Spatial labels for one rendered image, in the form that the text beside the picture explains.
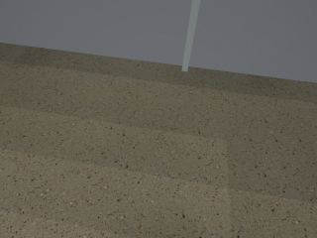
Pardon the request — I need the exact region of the panel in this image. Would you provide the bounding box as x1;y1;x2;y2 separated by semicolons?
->
181;0;200;71

